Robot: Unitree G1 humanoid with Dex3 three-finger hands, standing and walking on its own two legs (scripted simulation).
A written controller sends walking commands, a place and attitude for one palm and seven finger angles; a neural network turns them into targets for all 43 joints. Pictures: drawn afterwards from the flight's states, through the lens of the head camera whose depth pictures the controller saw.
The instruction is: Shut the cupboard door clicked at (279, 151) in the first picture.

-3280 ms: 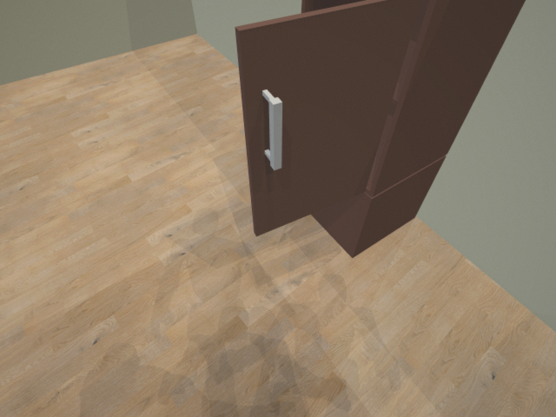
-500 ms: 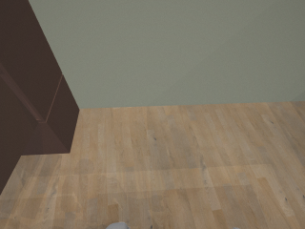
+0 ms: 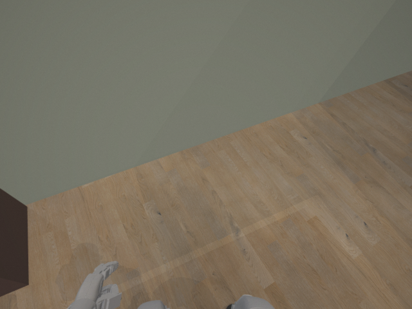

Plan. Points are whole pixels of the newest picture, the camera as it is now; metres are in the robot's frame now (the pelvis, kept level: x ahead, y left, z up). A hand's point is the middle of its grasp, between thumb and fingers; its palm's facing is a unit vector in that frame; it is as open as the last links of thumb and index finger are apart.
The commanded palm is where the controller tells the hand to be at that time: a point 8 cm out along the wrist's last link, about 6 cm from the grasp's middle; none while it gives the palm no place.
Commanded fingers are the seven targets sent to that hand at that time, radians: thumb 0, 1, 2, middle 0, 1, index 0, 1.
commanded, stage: walk to a spot facing it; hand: left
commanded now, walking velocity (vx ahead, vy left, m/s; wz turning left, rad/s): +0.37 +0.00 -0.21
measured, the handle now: out of the picture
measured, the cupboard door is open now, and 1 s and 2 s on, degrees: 83 83 83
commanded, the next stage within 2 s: turn to face it in 0.50 s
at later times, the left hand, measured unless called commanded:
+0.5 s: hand (136, 231) +0.30 +0.18 -0.15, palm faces -0.12 -0.98 -0.19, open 7.4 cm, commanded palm none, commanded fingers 0.00 0.90 0.90 -0.20 -0.30 -0.20 -0.30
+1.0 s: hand (163, 175) +0.48 +0.13 -0.17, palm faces +0.00 -0.98 -0.18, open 7.3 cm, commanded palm none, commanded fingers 0.00 0.90 0.90 -0.20 -0.30 -0.20 -0.30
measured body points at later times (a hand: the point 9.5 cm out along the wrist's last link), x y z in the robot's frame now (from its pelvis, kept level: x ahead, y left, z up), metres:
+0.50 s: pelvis +0.23 +0.00 +0.02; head +0.26 -0.01 +0.47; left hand +0.31 +0.23 -0.13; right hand +0.21 -0.24 -0.13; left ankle +0.22 +0.13 -0.72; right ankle +0.25 -0.14 -0.69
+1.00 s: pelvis +0.41 -0.05 +0.01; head +0.45 -0.03 +0.46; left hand +0.48 +0.18 -0.16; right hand +0.45 -0.29 -0.13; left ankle +0.44 +0.04 -0.72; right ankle +0.33 -0.18 -0.66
